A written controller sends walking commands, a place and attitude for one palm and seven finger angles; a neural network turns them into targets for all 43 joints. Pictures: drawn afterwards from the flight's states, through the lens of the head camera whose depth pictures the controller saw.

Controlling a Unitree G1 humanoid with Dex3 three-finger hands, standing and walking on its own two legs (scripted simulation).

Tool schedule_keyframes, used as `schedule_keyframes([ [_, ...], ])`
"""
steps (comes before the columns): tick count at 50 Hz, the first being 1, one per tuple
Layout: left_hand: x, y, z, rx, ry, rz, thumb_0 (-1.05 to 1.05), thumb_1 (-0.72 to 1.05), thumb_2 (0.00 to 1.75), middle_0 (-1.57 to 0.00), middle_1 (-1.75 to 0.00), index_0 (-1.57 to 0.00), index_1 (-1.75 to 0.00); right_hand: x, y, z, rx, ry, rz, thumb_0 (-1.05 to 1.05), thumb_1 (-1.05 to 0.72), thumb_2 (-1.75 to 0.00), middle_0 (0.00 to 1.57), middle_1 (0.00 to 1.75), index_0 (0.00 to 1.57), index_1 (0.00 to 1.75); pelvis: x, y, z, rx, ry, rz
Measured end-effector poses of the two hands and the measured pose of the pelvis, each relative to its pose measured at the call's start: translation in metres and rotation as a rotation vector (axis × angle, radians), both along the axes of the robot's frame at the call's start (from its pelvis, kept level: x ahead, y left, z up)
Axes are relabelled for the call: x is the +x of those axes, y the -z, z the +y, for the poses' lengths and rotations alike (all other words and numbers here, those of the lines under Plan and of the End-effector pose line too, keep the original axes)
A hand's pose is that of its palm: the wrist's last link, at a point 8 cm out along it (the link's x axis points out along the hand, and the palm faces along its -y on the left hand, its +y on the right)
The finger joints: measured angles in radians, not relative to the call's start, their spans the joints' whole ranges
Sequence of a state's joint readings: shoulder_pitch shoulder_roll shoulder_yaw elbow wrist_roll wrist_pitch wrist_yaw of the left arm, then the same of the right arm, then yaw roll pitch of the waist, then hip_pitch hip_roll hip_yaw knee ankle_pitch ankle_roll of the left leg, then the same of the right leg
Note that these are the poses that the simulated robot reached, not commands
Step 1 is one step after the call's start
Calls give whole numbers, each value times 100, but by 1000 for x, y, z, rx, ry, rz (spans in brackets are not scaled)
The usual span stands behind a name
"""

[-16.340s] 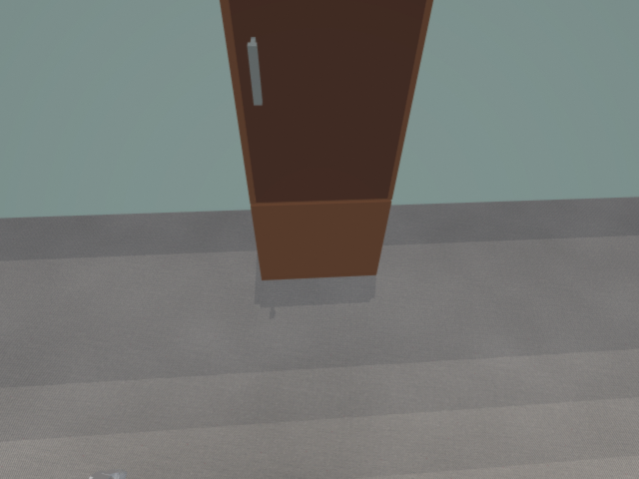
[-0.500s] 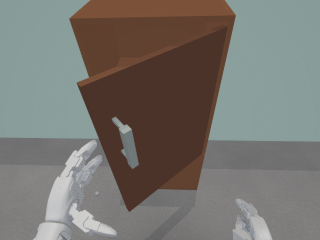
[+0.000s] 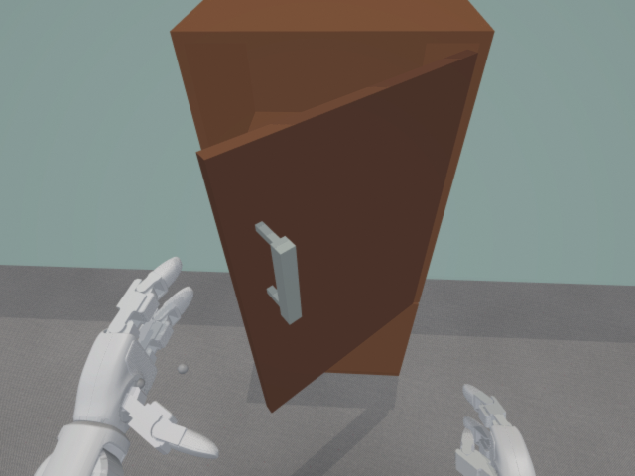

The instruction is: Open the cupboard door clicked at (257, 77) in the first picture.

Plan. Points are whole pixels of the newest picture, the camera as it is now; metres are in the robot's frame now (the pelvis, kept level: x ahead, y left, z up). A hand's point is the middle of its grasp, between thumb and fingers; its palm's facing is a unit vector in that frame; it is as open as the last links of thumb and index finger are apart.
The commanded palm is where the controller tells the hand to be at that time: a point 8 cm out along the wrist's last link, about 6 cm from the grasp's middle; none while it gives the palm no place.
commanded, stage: draw the hand back to the body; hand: left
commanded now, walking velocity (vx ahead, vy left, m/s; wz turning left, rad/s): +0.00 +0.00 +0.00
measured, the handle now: (278, 274) +0.33 +0.08 +0.12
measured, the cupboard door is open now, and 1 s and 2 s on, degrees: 42 42 42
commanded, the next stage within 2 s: step back with the hand held close in 1.26 s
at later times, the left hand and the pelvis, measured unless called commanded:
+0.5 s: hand (107, 346) +0.20 +0.22 +0.15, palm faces +0.30 -0.90 -0.32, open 13.7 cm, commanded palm +0.16 +0.27 +0.17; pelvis +0.01 +0.01 +0.03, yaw -1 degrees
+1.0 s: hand (76, 295) +0.24 +0.26 +0.18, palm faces +0.42 -0.82 -0.40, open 8.0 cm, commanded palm +0.19 +0.30 +0.20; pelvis +0.04 +0.00 +0.03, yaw -2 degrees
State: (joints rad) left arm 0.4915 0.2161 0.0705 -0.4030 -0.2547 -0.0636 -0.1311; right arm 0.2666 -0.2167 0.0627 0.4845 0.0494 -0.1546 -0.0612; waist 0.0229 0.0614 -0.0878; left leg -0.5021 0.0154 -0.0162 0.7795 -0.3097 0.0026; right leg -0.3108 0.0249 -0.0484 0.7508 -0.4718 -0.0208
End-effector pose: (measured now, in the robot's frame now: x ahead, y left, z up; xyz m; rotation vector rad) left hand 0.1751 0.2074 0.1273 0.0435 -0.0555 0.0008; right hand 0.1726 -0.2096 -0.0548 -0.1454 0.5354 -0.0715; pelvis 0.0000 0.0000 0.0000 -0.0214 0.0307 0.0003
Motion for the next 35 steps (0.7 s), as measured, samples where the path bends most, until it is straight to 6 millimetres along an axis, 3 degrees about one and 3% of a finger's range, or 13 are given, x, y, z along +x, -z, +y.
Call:
schedule_keyframes([
  [10, -10, -12, 20, 17, -23, 8, -2, -47, 31, -16, -30, -15, -30, 6, -8, 6, -18, -21, -21, 1, -90, -90, 21, 30, 21, 30, 0, -4, 5, -4, -6, -17],
  [13, -13, -20, 29, 128, -110, 1, -2, -42, 33, -16, -30, -16, -30, 8, -12, 6, -44, -17, -8, 1, -90, -90, 21, 30, 21, 30, 0, -8, 5, -6, -3, -36],
  [21, -14, -30, 52, 251, -280, 10, -1, -19, 43, -17, -30, -17, -30, 11, -17, 7, -79, -14, 57, 1, -90, -90, 21, 30, 21, 30, 6, -23, 8, 0, 7, -67],
  [35, 8, -54, 75, 348, -353, -26, 0, 28, 63, -19, -30, -19, -30, 24, -15, 2, -67, 8, 122, 1, -90, -90, 21, 30, 21, 30, 26, -31, 10, 18, 32, -76],
])
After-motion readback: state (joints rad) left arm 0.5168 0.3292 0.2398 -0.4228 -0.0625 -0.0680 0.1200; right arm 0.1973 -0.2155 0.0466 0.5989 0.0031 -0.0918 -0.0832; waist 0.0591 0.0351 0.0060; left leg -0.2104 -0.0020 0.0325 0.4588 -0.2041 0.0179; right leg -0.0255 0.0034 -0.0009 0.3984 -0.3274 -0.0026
